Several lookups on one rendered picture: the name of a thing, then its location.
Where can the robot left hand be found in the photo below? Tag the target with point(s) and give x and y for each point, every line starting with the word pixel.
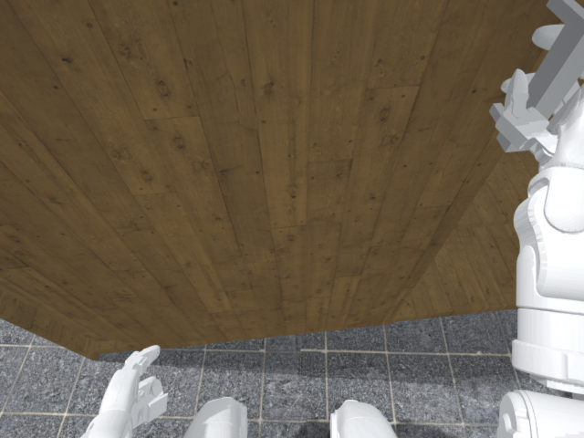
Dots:
pixel 144 401

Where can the handle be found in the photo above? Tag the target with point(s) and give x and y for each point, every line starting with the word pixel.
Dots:
pixel 559 70

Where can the robot thigh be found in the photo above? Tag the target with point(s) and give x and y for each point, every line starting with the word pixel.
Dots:
pixel 219 418
pixel 355 419

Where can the robot right forearm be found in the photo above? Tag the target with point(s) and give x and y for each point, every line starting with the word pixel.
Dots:
pixel 550 281

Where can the robot right upper arm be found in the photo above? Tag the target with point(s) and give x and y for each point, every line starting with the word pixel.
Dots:
pixel 529 414

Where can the left robot thigh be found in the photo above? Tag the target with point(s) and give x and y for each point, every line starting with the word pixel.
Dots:
pixel 219 418

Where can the robot left forearm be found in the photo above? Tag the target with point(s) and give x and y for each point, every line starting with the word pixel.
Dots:
pixel 110 424

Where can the robot right hand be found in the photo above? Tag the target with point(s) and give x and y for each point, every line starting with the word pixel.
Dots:
pixel 529 129

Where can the right robot thigh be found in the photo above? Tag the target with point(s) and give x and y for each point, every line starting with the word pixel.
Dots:
pixel 355 419

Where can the wardrobe door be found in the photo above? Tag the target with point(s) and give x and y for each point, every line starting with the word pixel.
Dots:
pixel 190 172
pixel 20 289

